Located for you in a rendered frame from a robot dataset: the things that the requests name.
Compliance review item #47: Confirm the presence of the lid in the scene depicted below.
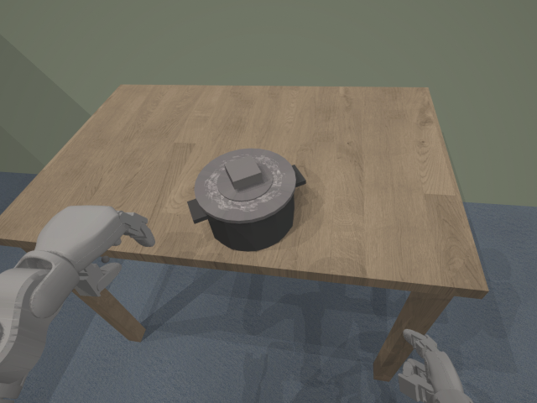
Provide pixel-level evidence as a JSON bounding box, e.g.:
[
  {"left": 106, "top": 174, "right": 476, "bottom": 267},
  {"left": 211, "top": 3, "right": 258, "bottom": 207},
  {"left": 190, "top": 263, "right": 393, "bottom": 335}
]
[{"left": 194, "top": 149, "right": 296, "bottom": 224}]

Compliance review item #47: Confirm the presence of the table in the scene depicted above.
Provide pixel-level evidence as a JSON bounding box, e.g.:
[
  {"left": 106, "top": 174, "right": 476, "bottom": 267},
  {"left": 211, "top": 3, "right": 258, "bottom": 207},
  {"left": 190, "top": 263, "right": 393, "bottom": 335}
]
[{"left": 0, "top": 85, "right": 489, "bottom": 382}]

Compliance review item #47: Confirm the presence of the robot left hand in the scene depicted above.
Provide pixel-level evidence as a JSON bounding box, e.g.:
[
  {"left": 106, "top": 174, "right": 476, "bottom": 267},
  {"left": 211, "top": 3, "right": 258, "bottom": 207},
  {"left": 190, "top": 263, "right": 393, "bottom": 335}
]
[{"left": 34, "top": 206, "right": 155, "bottom": 296}]

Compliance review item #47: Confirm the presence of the robot right hand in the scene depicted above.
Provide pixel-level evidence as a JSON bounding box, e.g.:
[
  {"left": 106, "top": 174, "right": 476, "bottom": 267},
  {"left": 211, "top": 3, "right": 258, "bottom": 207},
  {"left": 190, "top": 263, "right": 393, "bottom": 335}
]
[{"left": 398, "top": 329, "right": 464, "bottom": 403}]

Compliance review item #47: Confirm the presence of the left robot forearm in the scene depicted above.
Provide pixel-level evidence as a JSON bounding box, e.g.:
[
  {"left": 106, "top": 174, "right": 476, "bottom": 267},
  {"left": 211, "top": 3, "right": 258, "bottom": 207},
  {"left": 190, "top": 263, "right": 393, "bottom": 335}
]
[{"left": 0, "top": 250, "right": 80, "bottom": 403}]

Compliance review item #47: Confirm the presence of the knob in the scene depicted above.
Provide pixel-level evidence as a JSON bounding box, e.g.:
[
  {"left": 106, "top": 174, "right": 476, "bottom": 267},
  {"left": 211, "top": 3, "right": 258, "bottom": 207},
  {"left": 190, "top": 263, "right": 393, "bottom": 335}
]
[{"left": 224, "top": 155, "right": 263, "bottom": 190}]

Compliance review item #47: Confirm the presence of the pot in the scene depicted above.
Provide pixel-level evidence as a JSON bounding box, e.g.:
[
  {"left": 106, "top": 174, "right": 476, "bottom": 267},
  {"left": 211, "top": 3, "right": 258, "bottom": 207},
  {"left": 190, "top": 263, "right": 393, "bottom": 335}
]
[{"left": 187, "top": 165, "right": 306, "bottom": 252}]

